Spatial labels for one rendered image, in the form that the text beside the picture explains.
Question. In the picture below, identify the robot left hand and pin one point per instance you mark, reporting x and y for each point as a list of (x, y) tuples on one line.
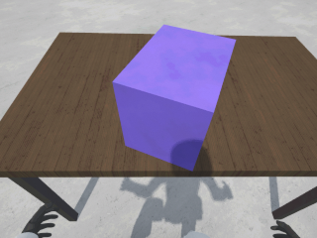
[(34, 225)]

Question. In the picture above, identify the robot right hand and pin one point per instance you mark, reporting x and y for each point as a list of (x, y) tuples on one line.
[(283, 227)]

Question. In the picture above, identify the table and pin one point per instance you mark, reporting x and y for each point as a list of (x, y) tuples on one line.
[(65, 123)]

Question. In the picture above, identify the carton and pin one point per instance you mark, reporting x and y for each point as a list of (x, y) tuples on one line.
[(167, 94)]

